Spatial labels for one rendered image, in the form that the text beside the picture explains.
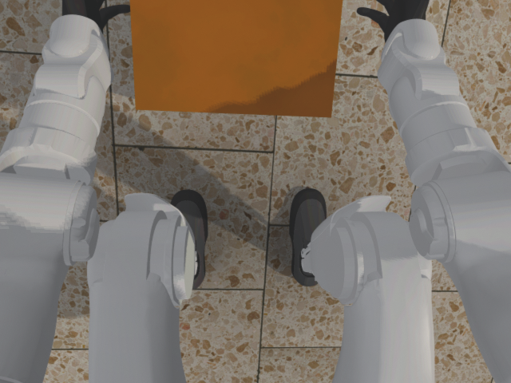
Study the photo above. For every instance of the carton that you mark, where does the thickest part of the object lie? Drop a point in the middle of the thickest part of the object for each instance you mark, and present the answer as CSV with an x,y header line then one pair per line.
x,y
260,57

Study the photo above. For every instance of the right robot thigh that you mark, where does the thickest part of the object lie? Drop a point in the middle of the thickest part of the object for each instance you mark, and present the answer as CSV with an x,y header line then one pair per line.
x,y
370,260

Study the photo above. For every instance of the robot right hand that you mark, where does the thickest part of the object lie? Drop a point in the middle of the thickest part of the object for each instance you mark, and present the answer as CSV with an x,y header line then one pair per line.
x,y
399,11

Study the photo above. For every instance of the robot left hand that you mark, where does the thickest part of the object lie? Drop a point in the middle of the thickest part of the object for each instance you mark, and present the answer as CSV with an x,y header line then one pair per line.
x,y
91,9

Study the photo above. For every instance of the robot left shin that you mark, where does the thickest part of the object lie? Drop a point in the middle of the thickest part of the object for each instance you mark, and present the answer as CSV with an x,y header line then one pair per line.
x,y
134,202

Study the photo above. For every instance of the robot left forearm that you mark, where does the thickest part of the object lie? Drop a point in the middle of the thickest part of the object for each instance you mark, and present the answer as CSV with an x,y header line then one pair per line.
x,y
62,118

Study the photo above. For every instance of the right robot upper arm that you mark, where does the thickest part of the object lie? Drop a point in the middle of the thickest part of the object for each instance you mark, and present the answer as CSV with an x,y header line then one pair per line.
x,y
464,222

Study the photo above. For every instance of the robot right forearm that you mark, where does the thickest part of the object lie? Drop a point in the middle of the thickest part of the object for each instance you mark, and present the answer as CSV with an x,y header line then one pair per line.
x,y
433,119

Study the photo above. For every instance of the left robot upper arm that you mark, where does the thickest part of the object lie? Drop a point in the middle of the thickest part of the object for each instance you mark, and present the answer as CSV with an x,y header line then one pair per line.
x,y
46,225

